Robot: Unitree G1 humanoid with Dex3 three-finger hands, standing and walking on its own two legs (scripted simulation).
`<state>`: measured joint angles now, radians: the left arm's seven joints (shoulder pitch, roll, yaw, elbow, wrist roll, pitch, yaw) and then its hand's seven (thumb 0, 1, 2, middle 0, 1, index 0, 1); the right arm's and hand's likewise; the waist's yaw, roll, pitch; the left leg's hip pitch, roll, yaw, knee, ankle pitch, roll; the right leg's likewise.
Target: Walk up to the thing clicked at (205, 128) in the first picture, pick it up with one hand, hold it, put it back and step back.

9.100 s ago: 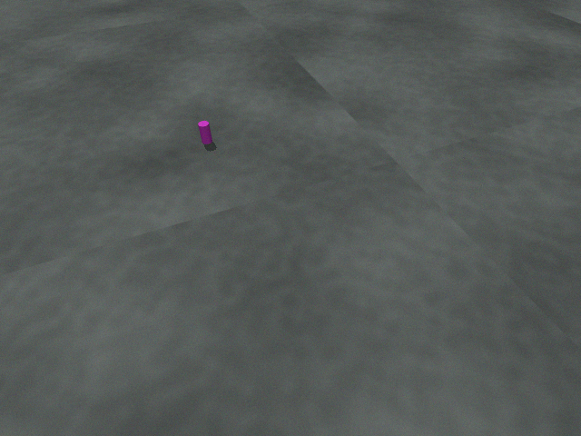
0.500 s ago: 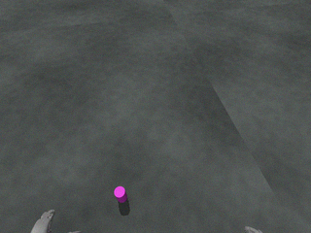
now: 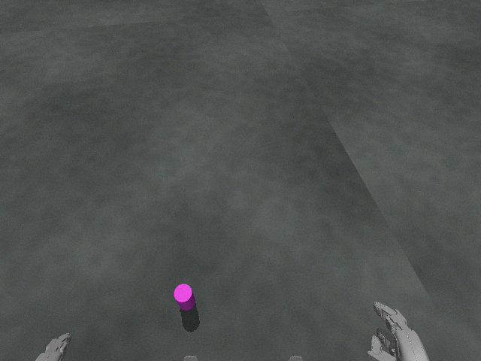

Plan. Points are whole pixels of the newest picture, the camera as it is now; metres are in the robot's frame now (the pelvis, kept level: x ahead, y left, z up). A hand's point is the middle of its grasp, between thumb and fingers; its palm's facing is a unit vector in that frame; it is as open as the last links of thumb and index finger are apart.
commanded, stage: go down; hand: left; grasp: from the side
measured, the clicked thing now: (185, 297) +0.41 +0.18 -0.65
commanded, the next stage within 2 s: none
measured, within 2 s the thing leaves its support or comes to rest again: neither
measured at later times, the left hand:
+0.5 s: hand out of the picture +0.14 +0.27 -0.14, palm faces +0.09 -0.95 -0.31, open 17.3 cm
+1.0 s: hand (92, 320) +0.26 +0.32 -0.25, palm faces +0.10 -0.98 -0.19, open 16.9 cm
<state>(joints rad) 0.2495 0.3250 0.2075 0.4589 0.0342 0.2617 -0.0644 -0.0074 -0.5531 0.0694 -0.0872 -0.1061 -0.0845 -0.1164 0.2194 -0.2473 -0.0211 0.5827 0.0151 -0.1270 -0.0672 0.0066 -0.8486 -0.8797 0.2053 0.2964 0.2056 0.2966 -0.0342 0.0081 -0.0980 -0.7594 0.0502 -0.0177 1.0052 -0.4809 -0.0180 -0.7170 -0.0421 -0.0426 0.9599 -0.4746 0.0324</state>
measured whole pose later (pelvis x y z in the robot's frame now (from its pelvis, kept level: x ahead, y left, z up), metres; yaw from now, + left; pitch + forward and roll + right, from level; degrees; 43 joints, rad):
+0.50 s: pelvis -0.01 +0.00 -0.04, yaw +0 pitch +18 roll -3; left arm 0.34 0.34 0.26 0.29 -0.02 0.25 -0.09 -0.01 -0.53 0.09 -0.07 -0.08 -0.07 -0.09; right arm 0.23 -0.23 -0.01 0.54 0.00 -0.18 -0.09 0.01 -0.90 -0.89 0.21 0.30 0.21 0.30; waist -0.04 0.01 -0.13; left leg -0.98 0.05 -0.05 1.21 -0.55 -0.02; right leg -0.92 -0.04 -0.06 1.15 -0.54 0.03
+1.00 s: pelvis -0.06 +0.00 -0.18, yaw -2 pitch +32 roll -4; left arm -0.22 0.55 0.56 0.82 -0.13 -0.32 -0.44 -0.01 -0.42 0.13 -0.04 -0.10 -0.04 -0.11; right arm 0.13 -0.30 0.01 0.65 -0.02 -0.18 -0.03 0.01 -0.91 -0.90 0.21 0.30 0.21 0.30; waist -0.04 0.00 -0.17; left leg -1.67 0.05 -0.07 1.78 -0.67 -0.02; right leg -1.62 -0.04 -0.03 1.74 -0.67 0.03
